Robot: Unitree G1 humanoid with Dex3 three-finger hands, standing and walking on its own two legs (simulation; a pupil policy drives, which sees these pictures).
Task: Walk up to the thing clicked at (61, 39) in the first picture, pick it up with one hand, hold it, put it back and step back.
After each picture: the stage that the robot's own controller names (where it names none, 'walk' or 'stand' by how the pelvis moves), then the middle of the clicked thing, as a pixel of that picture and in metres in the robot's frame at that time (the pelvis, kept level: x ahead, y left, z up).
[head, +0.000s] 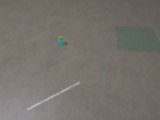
stand; (60, 41) +1.54 +0.22 -0.72
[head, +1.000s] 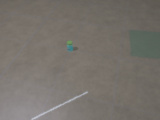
walk; (69, 46) +1.42 +0.21 -0.72
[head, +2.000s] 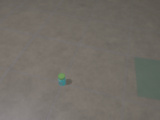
walk; (61, 79) +0.90 +0.20 -0.71
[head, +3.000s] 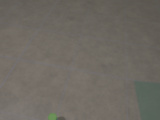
walk; out of the picture +0.54 +0.17 -0.70
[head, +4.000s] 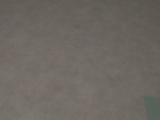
stand; out of the picture +0.40 +0.17 -0.72
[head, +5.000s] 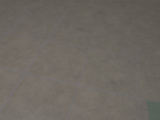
stand; out of the picture +0.39 +0.16 -0.72
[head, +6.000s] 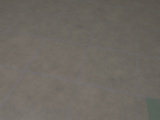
stand; out of the picture +0.40 +0.16 -0.72
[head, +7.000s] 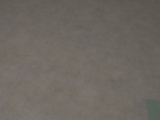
stand; out of the picture +0.39 +0.16 -0.72
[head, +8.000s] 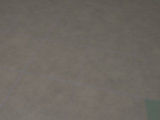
stand; out of the picture +0.39 +0.16 -0.72
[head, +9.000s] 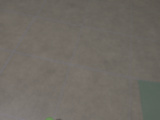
go down; out of the picture +0.41 +0.17 -0.69
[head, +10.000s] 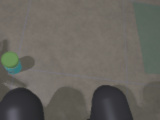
go down; (12, 63) +0.47 +0.25 -0.29
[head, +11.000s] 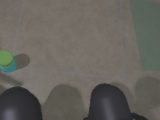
close in; (6, 61) +0.46 +0.26 -0.28
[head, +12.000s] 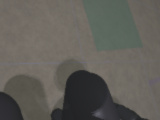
close in; out of the picture +0.43 +0.30 -0.22
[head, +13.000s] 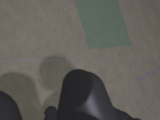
close; out of the picture +0.42 +0.31 -0.23
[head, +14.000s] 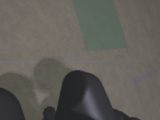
lift; out of the picture +0.40 +0.29 -0.23
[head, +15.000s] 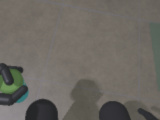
lift; (14, 87) +0.33 +0.22 -0.04
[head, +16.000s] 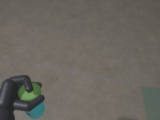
hold; (32, 101) +0.32 +0.17 +0.00
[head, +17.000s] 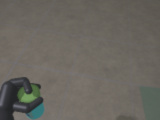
hold; (32, 102) +0.32 +0.17 -0.01
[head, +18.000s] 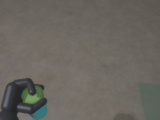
crouch; (35, 103) +0.32 +0.16 -0.03
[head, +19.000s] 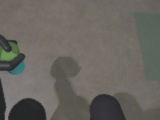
crouch; (11, 59) +0.45 +0.21 -0.09
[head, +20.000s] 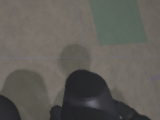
lower; out of the picture +0.41 +0.31 -0.23
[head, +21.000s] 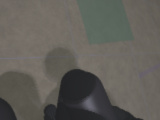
lower; out of the picture +0.43 +0.32 -0.23
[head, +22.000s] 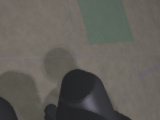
lower; out of the picture +0.43 +0.32 -0.23
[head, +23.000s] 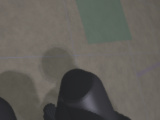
lower; out of the picture +0.43 +0.32 -0.23
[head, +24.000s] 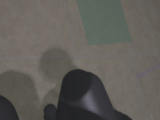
loosen; out of the picture +0.43 +0.31 -0.24
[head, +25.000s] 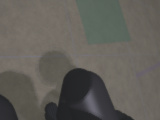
rise; out of the picture +0.43 +0.31 -0.23
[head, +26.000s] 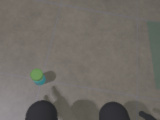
walk; (38, 77) +0.47 +0.23 -0.43
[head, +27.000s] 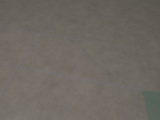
stand; out of the picture +0.41 +0.17 -0.66
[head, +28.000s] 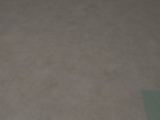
stand; out of the picture +0.42 +0.19 -0.67
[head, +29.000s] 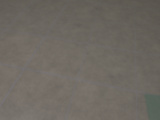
stand; out of the picture +0.43 +0.17 -0.71
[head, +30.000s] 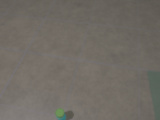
walk; (60, 115) +0.49 +0.19 -0.69
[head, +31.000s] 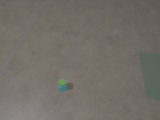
walk; (62, 85) +0.70 +0.13 -0.69
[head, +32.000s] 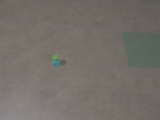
walk; (56, 60) +1.02 +0.25 -0.69
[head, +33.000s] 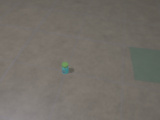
stand; (65, 68) +1.07 +0.15 -0.72
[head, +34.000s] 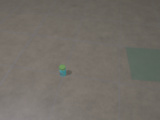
stand; (62, 70) +1.08 +0.18 -0.72
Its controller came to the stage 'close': yes
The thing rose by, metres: 0.70
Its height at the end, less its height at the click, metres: +0.00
